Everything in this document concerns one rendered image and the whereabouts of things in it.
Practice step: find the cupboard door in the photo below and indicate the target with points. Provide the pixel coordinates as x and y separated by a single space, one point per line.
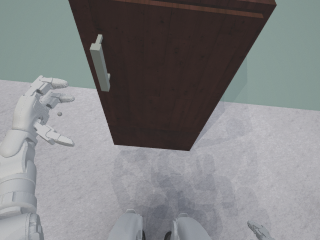
168 62

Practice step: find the right robot thigh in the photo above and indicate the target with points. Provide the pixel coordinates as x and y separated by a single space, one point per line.
187 228

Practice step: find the robot thigh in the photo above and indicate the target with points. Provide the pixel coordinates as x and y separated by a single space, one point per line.
128 227
187 228

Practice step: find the left robot forearm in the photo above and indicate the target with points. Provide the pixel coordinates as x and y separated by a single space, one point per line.
18 174

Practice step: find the robot left hand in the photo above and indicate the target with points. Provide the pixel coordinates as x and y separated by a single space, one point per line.
28 110

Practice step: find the robot right hand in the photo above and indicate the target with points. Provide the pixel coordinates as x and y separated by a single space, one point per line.
261 232

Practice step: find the handle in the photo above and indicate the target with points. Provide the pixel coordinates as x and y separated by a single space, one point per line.
99 64

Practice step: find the left robot upper arm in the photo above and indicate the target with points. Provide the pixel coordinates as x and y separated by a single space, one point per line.
25 226

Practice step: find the left robot thigh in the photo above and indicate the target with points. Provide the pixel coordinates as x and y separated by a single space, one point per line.
128 227

